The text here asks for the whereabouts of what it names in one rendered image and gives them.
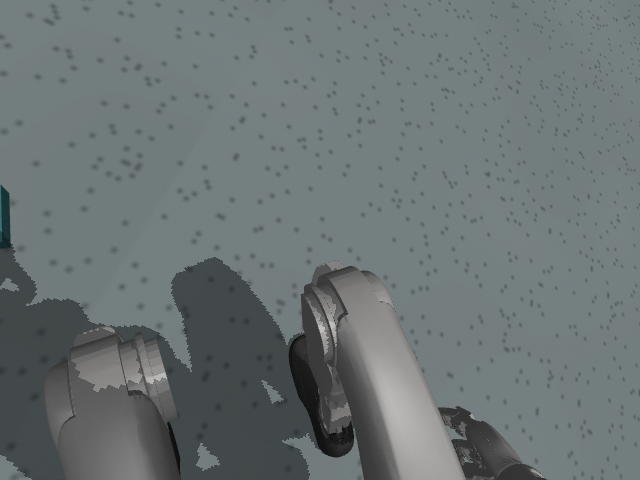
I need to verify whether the right robot arm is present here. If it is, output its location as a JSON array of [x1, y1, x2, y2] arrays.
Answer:
[[497, 464, 547, 480]]

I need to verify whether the right robot hand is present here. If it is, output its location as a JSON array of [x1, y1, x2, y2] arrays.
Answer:
[[438, 406, 523, 480]]

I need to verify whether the right robot foot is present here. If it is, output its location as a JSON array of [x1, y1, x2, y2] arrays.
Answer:
[[289, 334, 354, 458]]

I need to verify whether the small box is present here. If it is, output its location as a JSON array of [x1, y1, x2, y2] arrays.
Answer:
[[0, 185, 11, 249]]

